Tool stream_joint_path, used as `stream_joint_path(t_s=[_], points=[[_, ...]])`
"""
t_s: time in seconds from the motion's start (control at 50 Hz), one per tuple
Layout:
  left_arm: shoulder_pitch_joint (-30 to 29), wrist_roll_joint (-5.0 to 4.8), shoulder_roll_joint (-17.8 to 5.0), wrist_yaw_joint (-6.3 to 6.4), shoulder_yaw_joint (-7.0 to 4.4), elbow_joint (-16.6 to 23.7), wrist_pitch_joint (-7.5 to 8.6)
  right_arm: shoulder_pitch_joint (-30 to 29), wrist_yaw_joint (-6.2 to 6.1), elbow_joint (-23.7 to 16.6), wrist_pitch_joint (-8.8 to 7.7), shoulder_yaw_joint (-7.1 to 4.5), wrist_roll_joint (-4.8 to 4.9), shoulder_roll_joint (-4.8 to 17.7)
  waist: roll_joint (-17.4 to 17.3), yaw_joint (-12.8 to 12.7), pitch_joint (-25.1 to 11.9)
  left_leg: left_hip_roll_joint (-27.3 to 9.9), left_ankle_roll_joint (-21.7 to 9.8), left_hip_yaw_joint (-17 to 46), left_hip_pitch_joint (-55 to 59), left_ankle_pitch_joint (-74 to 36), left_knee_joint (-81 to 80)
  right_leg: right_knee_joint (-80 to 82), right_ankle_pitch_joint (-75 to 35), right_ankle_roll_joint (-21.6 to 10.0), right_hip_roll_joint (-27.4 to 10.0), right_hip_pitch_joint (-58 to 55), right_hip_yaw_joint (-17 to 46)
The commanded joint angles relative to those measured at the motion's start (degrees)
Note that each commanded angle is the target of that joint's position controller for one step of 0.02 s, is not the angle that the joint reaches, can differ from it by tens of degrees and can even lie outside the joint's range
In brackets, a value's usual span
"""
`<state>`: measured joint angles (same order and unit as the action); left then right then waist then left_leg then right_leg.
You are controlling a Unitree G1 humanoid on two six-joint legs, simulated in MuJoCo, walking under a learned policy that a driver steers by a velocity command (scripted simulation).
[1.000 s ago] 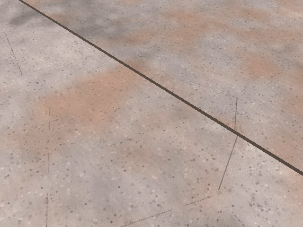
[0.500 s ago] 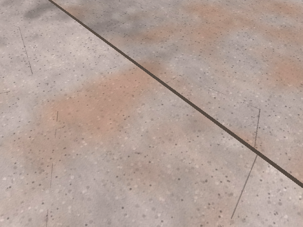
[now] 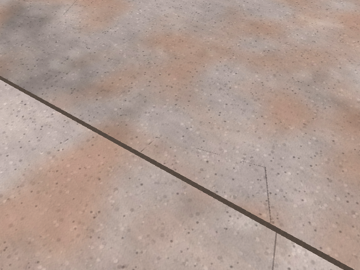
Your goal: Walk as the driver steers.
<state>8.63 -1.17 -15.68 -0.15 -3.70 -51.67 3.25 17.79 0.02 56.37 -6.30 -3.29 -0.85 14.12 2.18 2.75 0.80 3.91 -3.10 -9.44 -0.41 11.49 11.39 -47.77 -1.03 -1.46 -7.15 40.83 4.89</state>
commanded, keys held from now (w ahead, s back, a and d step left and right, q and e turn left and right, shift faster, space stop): w+e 0.66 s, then e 0.06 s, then no key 0.28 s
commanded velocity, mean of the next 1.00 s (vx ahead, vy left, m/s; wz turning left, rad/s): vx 0.42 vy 0.00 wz -0.49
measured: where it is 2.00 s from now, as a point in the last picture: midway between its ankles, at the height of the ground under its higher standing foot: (218, 252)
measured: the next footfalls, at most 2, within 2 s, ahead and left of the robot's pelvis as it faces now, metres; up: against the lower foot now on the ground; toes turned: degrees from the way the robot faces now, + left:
right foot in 0.20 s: +0.29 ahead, -0.14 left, +0.00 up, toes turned -10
left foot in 0.68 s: +0.63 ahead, -0.02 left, +0.00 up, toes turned -27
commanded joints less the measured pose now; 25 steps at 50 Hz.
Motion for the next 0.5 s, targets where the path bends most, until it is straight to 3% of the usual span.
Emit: stream_joint_path(t_s=[0.02, 0.1, 0.14, 0.16, 0.18, 0.2, 0.22, 0.24, 0.26, 0.28, 0.3, 0.32, 0.34, 0.4, 0.5], points=[[-5.2, 0.29, -0.96, -1.13, 0.45, 4.73, 0.62, -2.22, -0.96, -3.4, -0.57, -1.46, 0.48, 8.81, -3.17, 0.14, 4.26, -16.24, -6.53, 2.63, -5.78, -13.53, -6.93, 7.27, -6.39, -0.06, 0.36, -3.19, -3.5], [-10.49, 0.06, -1.2, -2.75, 0.74, 9.1, 0.5, 1.59, -1.1, -2.07, 1.54, -1.94, 1.28, 10.03, -3.27, 1.46, 5.18, -19.71, -5.71, 0.72, 5.86, -21.47, -1.25, 11.91, 1.0, -1.91, 1.59, 1.41, -6.08], [-9.12, -0.09, -2.79, -3.53, 0.05, 10.48, 0.34, 0.13, -1.4, -2.89, 2.57, -2.39, 1.47, 11.55, -5.22, -0.61, 2.95, -20.42, -4.43, -0.97, 8.35, -38.12, 4.99, 12.53, 7.18, -3.78, 4.34, -3.13, -9.16], [-6.03, -0.12, -4.22, -3.68, -0.72, 10.41, 0.15, -0.67, -1.69, -3.44, 3.08, -2.66, 1.47, 12.41, -6.7, -2.68, 0.32, -20.32, -3.72, -1.79, 8.63, -48.32, 10.69, 12.01, 10.18, -4.95, 6.59, -8.22, -11.0], [0.83, -0.32, -6.46, -3.65, -2.05, 9.16, 0.02, -1.54, -1.96, -4.0, 3.68, -2.73, 1.39, 12.76, -7.16, -6.55, -3.53, -19.28, -2.68, -2.83, 6.97, -54.31, 20.35, 13.03, 10.93, -6.56, 9.22, -17.1, -12.18], [10.65, -0.49, -10.24, -2.9, -4.15, 6.9, -0.14, -2.08, -2.21, -4.78, 3.84, -2.39, 1.41, 12.3, -5.41, -11.43, -8.54, -16.84, -0.44, -3.83, -0.91, -48.74, 34.22, 16.72, 7.95, -9.07, 10.2, -32.5, -9.64], [16.84, -0.4, -17.21, -1.56, -6.2, 5.92, -0.7, 2.05, -1.6, -7.18, 2.7, -0.65, -0.14, 6.88, 6.9, -9.96, -15.4, -10.48, 3.15, -3.76, -23.78, -16.33, 56.0, 17.23, 10.45, -16.9, -3.94, -54.67, 14.57], [15.59, -0.3, -17.12, -1.66, -5.46, 7.4, -0.18, 1.86, -0.49, -8.78, 0.02, 0.74, 0.37, 3.94, 10.01, -7.45, -22.71, -0.07, 4.33, 8.89, -39.25, 21.8, 69.25, 28.61, 17.34, -24.92, -13.18, -65.24, 43.57], [15.45, 0.47, -12.39, -1.73, -4.05, 7.56, 0.24, -5.48, 0.41, -10.41, -2.03, -0.58, 2.73, 8.82, 5.04, -10.31, -18.7, -3.79, 2.43, 15.38, -46.04, 18.83, 70.98, 31.22, 17.13, -21.2, -11.52, -63.81, 38.06], [12.35, 0.46, -9.86, -1.58, -3.44, 7.91, 0.71, -8.26, 0.6, -11.42, -3.0, -0.49, 3.55, 8.95, 2.43, -9.0, -11.79, -6.5, 1.05, 14.68, -47.26, 13.69, 67.32, 31.1, 13.39, -18.71, -9.31, -56.15, 28.96], [7.98, 0.33, -8.06, -1.59, -2.88, 8.91, 0.94, -8.28, 0.17, -10.82, -3.14, -0.64, 2.51, 8.61, -2.32, -5.98, -7.15, -8.94, 1.18, 14.31, -43.98, 9.98, 61.54, 31.63, 7.56, -16.83, -6.67, -46.66, 22.19], [4.75, 0.64, -6.16, -1.44, -2.26, 10.04, 1.05, -7.64, -0.2, -10.31, -2.52, -1.29, 1.4, 9.4, -2.24, -3.77, -4.92, -10.62, 1.7, 14.25, -39.38, 7.73, 56.93, 32.78, 2.44, -15.7, -4.66, -39.64, 17.56], [3.4, 1.06, -5.71, -1.25, -2.0, 10.87, 1.04, -6.75, -0.18, -10.34, -1.62, -1.51, 1.01, 9.28, -1.37, -2.27, -4.14, -11.18, 2.39, 14.38, -35.92, 6.5, 54.93, 34.12, 0.15, -15.53, -3.36, -35.18, 15.97], [4.84, 0.57, -8.25, -0.26, -2.64, 11.08, 1.25, -7.92, -0.44, -11.63, 0.04, -1.28, -0.02, 7.2, -0.91, -1.49, -2.57, -10.44, 5.52, 12.65, -34.54, 1.98, 46.6, 35.86, -6.13, -15.92, -1.54, -29.12, 11.52], [9.12, 0.04, -9.56, 1.0, -3.13, 10.47, 0.53, -18.85, -0.06, -15.2, -0.2, -0.2, 0.44, 4.95, 2.03, -5.58, -0.56, -6.05, 6.81, 11.47, -30.43, -15.83, 23.81, 34.88, 1.4, -11.53, 2.71, -25.63, 7.77]])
